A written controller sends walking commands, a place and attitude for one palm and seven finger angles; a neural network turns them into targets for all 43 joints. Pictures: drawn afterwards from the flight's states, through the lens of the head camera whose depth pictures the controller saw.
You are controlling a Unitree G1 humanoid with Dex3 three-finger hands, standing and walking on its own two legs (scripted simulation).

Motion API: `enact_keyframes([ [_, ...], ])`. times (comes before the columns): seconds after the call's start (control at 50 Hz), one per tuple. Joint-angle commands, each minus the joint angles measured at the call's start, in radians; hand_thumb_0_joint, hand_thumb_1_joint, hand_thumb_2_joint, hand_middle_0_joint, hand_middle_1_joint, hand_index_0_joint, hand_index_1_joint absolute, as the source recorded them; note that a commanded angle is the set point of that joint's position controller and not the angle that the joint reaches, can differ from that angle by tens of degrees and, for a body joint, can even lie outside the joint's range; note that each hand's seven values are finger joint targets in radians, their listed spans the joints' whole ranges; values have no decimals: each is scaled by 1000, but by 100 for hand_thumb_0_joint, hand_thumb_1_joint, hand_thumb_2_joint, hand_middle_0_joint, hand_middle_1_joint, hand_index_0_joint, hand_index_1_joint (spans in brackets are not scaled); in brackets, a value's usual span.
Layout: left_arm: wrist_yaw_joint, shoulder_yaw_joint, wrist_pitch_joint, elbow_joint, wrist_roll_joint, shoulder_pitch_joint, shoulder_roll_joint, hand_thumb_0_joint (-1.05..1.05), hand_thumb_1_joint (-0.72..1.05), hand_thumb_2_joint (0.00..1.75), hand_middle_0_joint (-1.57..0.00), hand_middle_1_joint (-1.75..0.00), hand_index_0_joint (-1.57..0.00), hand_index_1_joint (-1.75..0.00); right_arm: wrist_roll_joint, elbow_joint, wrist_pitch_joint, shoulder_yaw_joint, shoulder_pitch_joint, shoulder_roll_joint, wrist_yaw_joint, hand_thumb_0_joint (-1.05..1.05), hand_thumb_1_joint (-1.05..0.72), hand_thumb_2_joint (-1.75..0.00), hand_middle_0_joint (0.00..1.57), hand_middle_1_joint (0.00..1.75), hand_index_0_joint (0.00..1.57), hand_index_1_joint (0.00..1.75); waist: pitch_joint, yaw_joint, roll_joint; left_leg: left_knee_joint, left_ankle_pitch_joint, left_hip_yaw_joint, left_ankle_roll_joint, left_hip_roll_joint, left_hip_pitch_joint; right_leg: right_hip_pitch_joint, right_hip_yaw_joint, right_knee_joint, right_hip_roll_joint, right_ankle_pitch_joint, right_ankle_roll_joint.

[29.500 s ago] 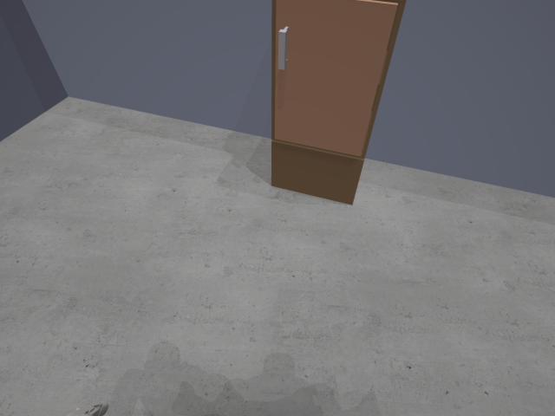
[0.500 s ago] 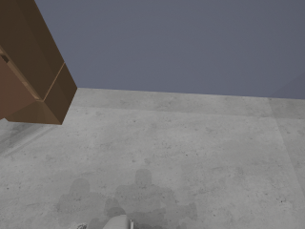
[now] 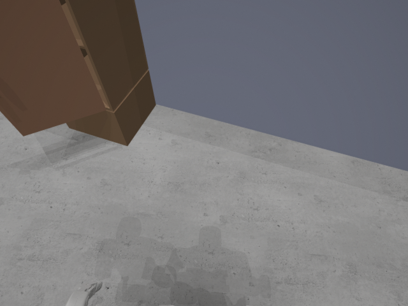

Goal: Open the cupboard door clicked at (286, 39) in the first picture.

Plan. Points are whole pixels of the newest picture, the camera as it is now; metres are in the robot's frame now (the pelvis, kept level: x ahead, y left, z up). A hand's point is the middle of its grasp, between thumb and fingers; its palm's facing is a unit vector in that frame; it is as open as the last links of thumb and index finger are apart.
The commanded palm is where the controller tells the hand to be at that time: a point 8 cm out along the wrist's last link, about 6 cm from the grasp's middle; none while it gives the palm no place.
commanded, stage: turn to face it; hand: left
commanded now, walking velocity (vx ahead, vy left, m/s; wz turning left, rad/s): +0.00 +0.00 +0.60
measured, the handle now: out of the picture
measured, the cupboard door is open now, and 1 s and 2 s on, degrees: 47 47 47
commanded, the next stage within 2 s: take the last steps up to it in 0.72 s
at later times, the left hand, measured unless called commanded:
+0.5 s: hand out of the picture -0.03 +0.22 -0.19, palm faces +0.35 -0.90 -0.26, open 7.3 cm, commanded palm none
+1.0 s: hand out of the picture -0.02 +0.16 -0.16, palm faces +0.48 -0.85 -0.22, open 7.3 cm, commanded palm none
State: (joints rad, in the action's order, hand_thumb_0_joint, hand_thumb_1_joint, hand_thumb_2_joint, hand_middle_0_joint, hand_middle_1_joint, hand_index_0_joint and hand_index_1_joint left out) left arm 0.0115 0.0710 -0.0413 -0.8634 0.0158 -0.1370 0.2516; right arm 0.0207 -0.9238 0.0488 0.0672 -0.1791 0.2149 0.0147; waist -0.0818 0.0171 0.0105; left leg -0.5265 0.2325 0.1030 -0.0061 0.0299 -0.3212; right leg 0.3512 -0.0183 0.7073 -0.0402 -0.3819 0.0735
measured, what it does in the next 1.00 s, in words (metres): steps on the spot, turning left: right foot, then left foot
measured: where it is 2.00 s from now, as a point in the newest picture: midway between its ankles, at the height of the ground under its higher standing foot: (154, 290)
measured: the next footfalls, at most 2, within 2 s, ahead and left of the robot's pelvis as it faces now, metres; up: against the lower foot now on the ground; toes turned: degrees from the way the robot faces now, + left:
right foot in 0.04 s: +0.03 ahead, -0.13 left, +0.00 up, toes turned -1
left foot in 0.42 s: +0.01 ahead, +0.12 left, +0.00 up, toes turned +21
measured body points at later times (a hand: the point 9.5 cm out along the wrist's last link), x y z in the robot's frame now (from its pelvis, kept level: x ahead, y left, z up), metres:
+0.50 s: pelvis +0.00 +0.00 -0.01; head +0.04 +0.04 +0.44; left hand -0.05 +0.27 -0.17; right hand +0.20 -0.20 -0.13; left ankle -0.02 +0.10 -0.73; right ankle -0.01 -0.14 -0.69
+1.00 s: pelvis +0.03 -0.02 +0.01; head +0.06 -0.02 +0.45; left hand -0.04 +0.20 -0.14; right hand +0.18 -0.23 -0.15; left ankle -0.05 +0.08 -0.65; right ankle +0.05 -0.14 -0.73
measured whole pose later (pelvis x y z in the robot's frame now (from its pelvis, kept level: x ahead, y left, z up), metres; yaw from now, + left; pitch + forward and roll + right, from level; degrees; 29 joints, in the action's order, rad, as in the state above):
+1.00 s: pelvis +0.03 -0.02 +0.01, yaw +27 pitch +0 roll +1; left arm 0.02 0.04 0.02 -0.97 0.03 -0.26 0.15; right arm 0.02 -1.03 0.07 0.08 -0.20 0.22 0.03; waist -0.07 0.00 0.01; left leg -1.09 0.35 0.00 -0.05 0.00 -0.47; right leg 0.15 -0.14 0.46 -0.07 -0.30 0.00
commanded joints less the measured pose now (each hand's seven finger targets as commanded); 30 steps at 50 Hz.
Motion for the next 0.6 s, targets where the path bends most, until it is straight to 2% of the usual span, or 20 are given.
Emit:
enact_keyframes([
  [0.0,21,46,54,40,10,-171,195,0,90,90,-20,-30,-20,-30,-17,114,-21,46,42,119,-10,0,-90,-90,20,30,20,30,190,-77,-187,-201,106,49,5,-12,-272,-446,257,-420,-269,213,-94],
  [0.02,22,41,51,46,15,-155,235,0,90,90,-20,-30,-20,-30,-10,133,-21,45,63,118,-6,0,-90,-90,20,30,20,30,148,-76,-301,-464,398,-57,-32,47,-301,-328,374,-433,-468,345,-212],
  [0.04,28,30,57,50,6,-126,182,0,90,90,-20,-30,-20,-30,0,107,-6,51,61,148,-6,0,-90,-90,20,30,20,30,113,-58,-292,-630,358,-2,-27,-8,-287,-225,341,-427,-436,362,-233],
  [0.06,28,21,55,57,3,-71,154,0,90,90,-20,-30,-20,-30,-1,90,3,53,60,135,-1,0,-90,-90,20,30,20,30,71,-27,-252,-718,290,-18,-37,-25,-296,-188,265,-412,-375,371,-225],
  [0.08,28,15,50,72,2,-18,120,0,90,90,-20,-30,-20,-30,-2,74,8,49,36,126,6,0,-90,-90,20,30,20,30,69,2,-204,-743,221,-36,-47,-47,-287,-185,144,-383,-324,420,-203],
  [0.1,26,9,53,76,2,-10,106,0,90,90,-20,-30,-20,-30,-2,66,11,42,37,106,12,0,-90,-90,20,30,20,30,60,8,-211,-732,185,-63,-58,-52,-281,-190,59,-365,-284,492,-181],
  [0.12,27,8,58,74,3,-22,98,0,90,90,-20,-30,-20,-30,-4,64,10,37,42,100,15,0,-90,-90,20,30,20,30,71,3,-218,-684,180,-82,-65,-55,-275,-221,26,-354,-275,560,-175],
  [0.2,25,20,57,41,7,-112,130,0,90,90,-20,-30,-20,-30,-8,70,10,23,103,71,18,0,-90,-90,20,30,20,30,95,-42,-188,-460,211,-151,-72,-48,-218,-314,-39,-316,-291,669,-173],
  [0.28,23,35,55,11,16,-156,156,0,90,90,-20,-30,-20,-30,-12,81,-4,11,135,57,17,0,-90,-90,20,30,20,30,110,-68,-237,-257,237,-194,-51,-39,-136,-340,-55,-260,-321,739,-182],
  [0.3,22,38,54,10,15,-155,166,0,90,90,-20,-30,-20,-30,-14,81,-8,10,121,62,15,0,-90,-90,20,30,20,30,118,-62,-233,-196,223,-206,-44,-30,-103,-341,-61,-238,-325,757,-179],
  [0.34,17,42,51,7,8,-131,173,0,90,90,-20,-30,-20,-30,-10,64,-15,12,62,77,10,0,-90,-90,20,30,20,30,132,-23,-195,-39,89,-220,-30,-20,35,-267,-102,-167,-311,681,-137],
  [0.36,12,41,49,9,0,-113,166,0,90,90,-20,-30,-20,-30,-6,51,-22,20,5,108,9,0,-90,-90,20,30,20,30,158,17,-130,89,-50,-206,-12,-36,174,-182,-141,-61,-289,614,-94],
  [0.38,7,33,42,34,-5,-118,114,0,90,90,-20,-30,-20,-30,3,47,-31,42,-49,205,6,0,-90,-90,20,30,20,30,209,43,110,129,-299,53,71,-240,348,31,-186,139,-183,258,-28],
  [0.4,6,5,34,75,-7,-58,51,0,90,90,-20,-30,-20,-30,5,34,-26,61,-121,295,-4,0,-90,-90,20,30,20,30,198,83,316,156,-668,298,226,-455,358,204,-131,322,-86,-307,6],
  [0.42,15,7,18,77,3,-13,75,0,90,90,-20,-30,-20,-30,4,15,-25,54,-140,276,-16,0,-90,-90,20,30,20,30,210,87,213,152,-562,263,254,-453,310,203,-24,407,-87,-294,-12],
  [0.44,15,10,14,58,-2,-2,60,0,90,90,-20,-30,-20,-30,7,33,-27,51,-88,260,-29,0,-90,-90,20,30,20,30,175,63,222,165,-453,240,243,-406,256,229,2,445,-87,-232,-11],
  [0.46,9,13,12,34,-2,-9,70,0,90,90,-20,-30,-20,-30,7,48,-28,41,-27,226,-34,0,-90,-90,20,30,20,30,127,41,202,184,-374,188,219,-361,178,213,19,453,-91,-159,-11],
  [0.5,-3,13,11,0,3,-53,57,0,90,90,-20,-30,-20,-30,8,57,-38,24,23,185,-38,0,-90,-90,20,30,20,30,111,-2,124,188,-393,99,181,-301,157,180,9,422,-77,-73,-6],
  [0.54,-4,9,10,-15,1,-84,51,0,90,90,-20,-30,-20,-30,4,50,-43,18,20,180,-37,0,-90,-90,20,30,20,30,136,-13,116,179,-444,54,173,-278,192,154,-4,364,-63,-47,-2],
  [0.58,-4,4,10,-15,0,-72,48,0,90,90,-20,-30,-20,-30,3,43,-41,16,9,177,-36,0,-90,-90,20,30,20,30,125,-4,124,182,-427,53,176,-275,177,118,-14,287,-51,-51,-3],
])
